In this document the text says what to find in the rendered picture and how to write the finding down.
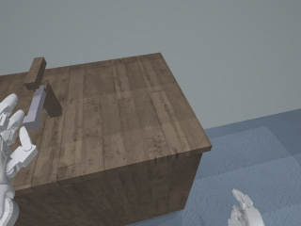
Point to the robot left forearm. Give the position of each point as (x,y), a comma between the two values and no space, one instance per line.
(9,209)

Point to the tap lever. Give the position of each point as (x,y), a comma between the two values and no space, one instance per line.
(32,120)

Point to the counter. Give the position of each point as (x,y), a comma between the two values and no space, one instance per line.
(118,143)

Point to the robot right hand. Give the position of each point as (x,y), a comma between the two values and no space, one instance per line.
(250,217)

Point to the robot left hand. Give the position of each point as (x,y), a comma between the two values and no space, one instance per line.
(24,154)

